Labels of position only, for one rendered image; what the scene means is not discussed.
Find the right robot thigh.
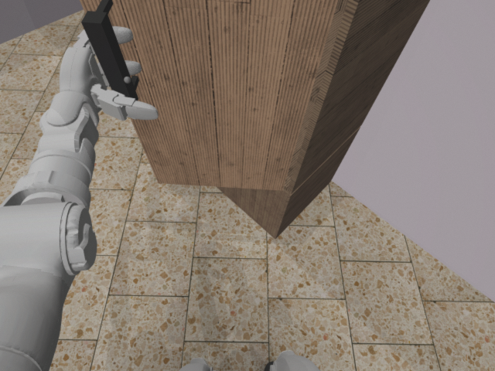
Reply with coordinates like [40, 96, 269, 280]
[270, 355, 320, 371]

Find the robot left forearm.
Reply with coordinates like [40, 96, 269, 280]
[0, 91, 99, 212]

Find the cupboard door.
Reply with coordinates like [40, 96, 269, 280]
[80, 0, 338, 191]

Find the robot left hand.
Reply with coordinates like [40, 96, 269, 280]
[60, 26, 159, 121]

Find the robot left upper arm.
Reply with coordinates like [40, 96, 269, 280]
[0, 202, 97, 371]

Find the left robot shin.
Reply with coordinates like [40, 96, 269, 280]
[190, 358, 207, 365]

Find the handle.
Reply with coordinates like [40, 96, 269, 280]
[81, 0, 139, 100]

